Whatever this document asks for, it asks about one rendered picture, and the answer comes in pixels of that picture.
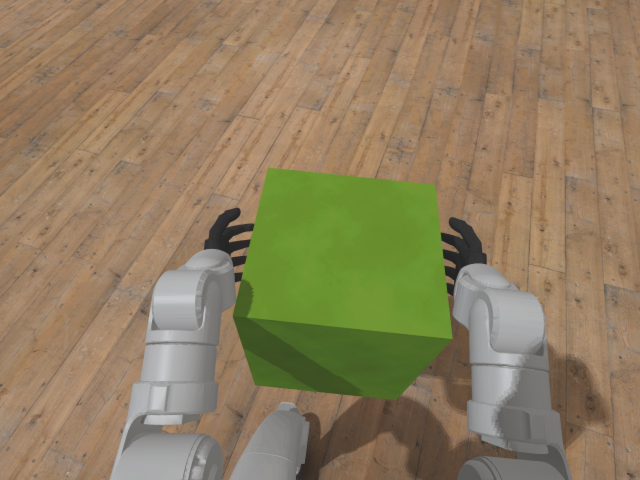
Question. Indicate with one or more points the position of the right robot forearm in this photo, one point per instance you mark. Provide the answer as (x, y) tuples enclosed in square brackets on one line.
[(511, 403)]

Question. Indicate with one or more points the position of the left robot hand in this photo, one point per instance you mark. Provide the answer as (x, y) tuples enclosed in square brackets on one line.
[(220, 234)]

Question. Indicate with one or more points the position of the left robot shin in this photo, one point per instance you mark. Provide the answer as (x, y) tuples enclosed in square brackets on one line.
[(290, 407)]

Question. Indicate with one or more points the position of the left robot thigh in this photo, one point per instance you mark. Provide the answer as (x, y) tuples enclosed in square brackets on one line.
[(276, 449)]

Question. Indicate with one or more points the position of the carton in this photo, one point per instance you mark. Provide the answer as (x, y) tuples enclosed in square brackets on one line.
[(344, 288)]

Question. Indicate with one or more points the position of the right robot hand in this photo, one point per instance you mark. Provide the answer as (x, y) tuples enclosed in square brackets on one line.
[(470, 250)]

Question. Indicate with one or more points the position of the left robot upper arm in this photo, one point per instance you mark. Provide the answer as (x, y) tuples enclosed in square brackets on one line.
[(171, 456)]

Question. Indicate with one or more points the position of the left robot forearm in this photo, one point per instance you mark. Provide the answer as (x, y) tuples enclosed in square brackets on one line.
[(177, 379)]

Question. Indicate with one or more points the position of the right robot upper arm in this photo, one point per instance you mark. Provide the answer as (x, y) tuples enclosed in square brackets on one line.
[(495, 468)]

